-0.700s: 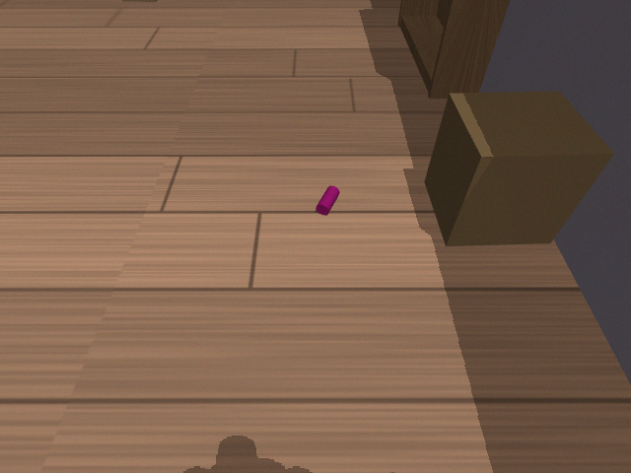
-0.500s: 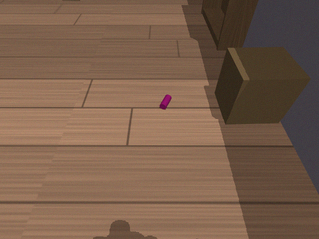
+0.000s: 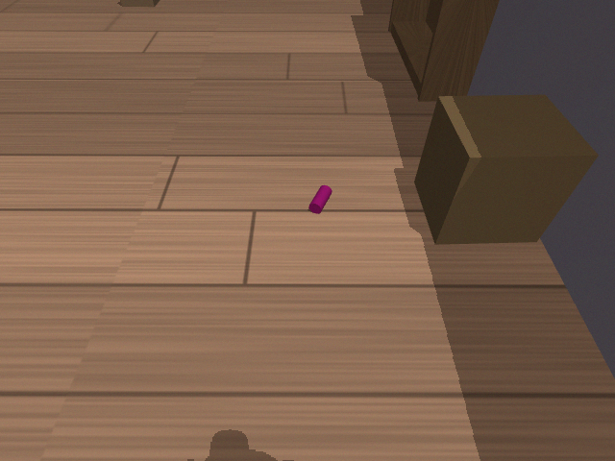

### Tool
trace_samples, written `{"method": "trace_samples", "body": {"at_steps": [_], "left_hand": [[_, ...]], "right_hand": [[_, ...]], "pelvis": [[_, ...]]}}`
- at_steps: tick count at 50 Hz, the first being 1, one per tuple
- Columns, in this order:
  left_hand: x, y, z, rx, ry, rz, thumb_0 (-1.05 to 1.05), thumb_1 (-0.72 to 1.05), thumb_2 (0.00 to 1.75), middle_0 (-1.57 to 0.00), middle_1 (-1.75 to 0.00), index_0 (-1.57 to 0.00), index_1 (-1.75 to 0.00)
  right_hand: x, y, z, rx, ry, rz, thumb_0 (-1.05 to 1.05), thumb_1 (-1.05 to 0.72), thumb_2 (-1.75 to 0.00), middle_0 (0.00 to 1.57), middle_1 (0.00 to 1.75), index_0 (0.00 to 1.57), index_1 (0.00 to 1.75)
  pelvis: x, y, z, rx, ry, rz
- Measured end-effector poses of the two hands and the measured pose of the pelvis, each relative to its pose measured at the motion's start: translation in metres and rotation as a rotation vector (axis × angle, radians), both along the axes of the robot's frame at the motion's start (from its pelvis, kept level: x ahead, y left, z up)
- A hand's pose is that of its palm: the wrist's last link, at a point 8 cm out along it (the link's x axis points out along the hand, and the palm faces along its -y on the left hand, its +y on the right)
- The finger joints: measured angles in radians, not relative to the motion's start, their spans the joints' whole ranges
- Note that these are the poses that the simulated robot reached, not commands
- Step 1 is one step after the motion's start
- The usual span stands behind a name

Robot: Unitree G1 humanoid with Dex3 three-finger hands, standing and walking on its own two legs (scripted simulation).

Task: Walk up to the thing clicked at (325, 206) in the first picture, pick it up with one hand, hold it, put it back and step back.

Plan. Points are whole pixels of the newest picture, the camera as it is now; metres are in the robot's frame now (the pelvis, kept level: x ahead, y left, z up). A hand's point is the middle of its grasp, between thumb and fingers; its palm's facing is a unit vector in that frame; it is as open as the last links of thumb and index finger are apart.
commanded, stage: stand
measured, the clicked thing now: (320, 199) +1.35 -0.04 -0.75
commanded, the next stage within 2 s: walk up in 0.42 s
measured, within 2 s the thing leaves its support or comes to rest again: neither
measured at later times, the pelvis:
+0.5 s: pelvis -0.01 +0.00 +0.00, yaw +4 degrees
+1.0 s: pelvis -0.02 -0.03 -0.02, yaw +22 degrees
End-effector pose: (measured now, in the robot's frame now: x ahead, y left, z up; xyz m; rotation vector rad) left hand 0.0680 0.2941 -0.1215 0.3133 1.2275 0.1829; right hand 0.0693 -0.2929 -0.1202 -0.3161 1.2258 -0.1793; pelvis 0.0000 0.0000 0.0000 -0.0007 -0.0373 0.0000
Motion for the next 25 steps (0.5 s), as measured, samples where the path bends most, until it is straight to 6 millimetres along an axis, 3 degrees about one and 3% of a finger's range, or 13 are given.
{"method": "trace_samples", "body": {"at_steps": [25], "left_hand": [[-0.0021, 0.0099, -0.0018, 0.008, -0.025, 0.045, 0.00, 0.90, 0.90, -0.20, -0.30, -0.20, -0.30]], "right_hand": [[-0.0004, -0.0036, 0.0009, -0.010, 0.007, 0.030, 0.00, -0.90, -0.90, 0.20, 0.30, 0.21, 0.30]], "pelvis": [[-0.0063, -0.0029, -0.0044, 0.008, 0.013, 0.063]]}}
